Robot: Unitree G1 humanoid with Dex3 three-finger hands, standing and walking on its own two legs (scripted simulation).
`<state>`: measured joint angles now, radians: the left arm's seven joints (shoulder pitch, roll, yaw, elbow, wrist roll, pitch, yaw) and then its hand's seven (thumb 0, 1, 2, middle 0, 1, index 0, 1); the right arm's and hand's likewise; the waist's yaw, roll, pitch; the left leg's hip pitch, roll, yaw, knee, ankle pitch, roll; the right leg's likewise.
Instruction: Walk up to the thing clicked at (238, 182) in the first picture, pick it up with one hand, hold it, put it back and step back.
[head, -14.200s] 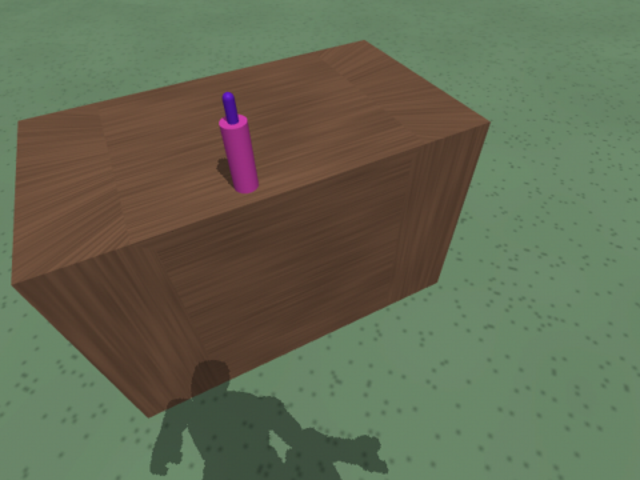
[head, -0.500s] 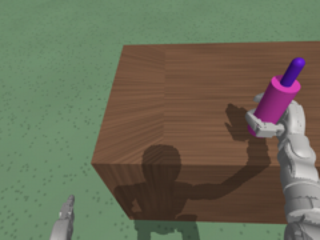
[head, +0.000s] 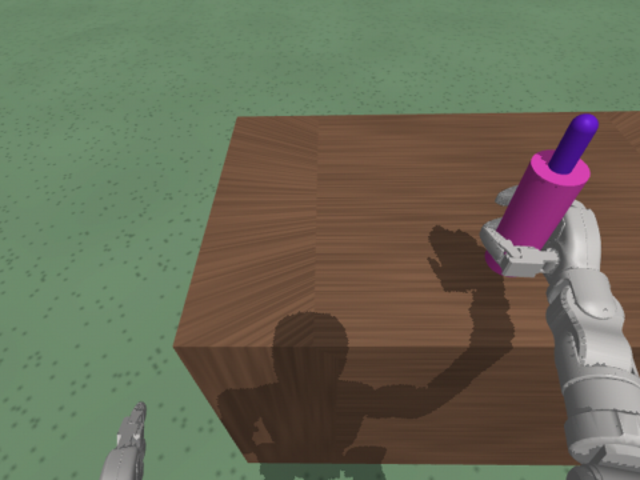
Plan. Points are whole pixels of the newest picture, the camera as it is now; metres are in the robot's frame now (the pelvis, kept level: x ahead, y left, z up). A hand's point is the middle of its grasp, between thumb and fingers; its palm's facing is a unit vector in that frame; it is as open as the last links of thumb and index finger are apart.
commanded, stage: lift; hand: right
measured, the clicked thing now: (539, 202) +0.39 -0.21 +0.17
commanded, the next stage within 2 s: hold in 0.90 s
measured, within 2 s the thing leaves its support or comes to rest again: neither
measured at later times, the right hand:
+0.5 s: hand (530, 218) +0.35 -0.18 +0.18, palm faces +0.15 +0.99 +0.00, open 7.4 cm
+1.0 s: hand (541, 208) +0.34 -0.18 +0.22, palm faces +0.15 +0.99 -0.01, open 7.4 cm
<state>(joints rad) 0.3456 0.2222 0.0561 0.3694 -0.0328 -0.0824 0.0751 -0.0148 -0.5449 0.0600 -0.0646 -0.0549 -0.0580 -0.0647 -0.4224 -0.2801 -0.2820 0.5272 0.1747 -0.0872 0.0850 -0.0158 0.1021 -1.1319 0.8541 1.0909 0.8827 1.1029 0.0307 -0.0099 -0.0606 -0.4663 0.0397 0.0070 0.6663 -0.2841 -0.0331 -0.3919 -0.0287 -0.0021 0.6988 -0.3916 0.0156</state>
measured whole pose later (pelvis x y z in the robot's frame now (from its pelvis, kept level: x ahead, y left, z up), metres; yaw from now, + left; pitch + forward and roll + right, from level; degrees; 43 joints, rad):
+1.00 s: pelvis +0.00 +0.01 +0.02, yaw -1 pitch -2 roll +0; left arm 0.25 0.23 0.09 0.58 -0.04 -0.15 0.05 -0.02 -0.54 0.05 -0.06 -0.05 -0.05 -0.06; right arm -0.30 -0.24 -0.27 -0.03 0.21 0.42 0.04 -0.02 0.11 -1.14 0.86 1.09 0.89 1.10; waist 0.00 -0.06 -0.04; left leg -0.26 0.04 0.03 0.52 -0.23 -0.02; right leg -0.18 -0.03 0.02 0.52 -0.31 0.03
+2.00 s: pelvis -0.01 +0.01 +0.02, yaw -1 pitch -3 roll +0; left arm 0.24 0.23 0.11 0.62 -0.04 -0.18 0.04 -0.02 -0.55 0.06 -0.06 -0.05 -0.05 -0.07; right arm -0.34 -0.25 -0.28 -0.14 0.23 0.60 0.05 -0.02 0.11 -1.14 0.86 1.09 0.89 1.10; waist -0.01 -0.07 -0.05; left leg -0.24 0.05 0.04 0.51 -0.22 -0.02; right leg -0.17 -0.02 0.02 0.52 -0.30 0.02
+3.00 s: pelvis -0.02 +0.01 +0.02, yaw -2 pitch -4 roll +0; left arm 0.23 0.23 0.11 0.64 -0.04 -0.19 0.04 -0.02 -0.55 0.07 -0.06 -0.05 -0.05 -0.07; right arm -0.30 -0.24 -0.28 -0.12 0.23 0.56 0.04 -0.02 0.11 -1.14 0.86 1.09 0.89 1.10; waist 0.00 -0.07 -0.04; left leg -0.23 0.04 0.04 0.50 -0.21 -0.02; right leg -0.16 -0.03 0.03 0.51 -0.29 0.03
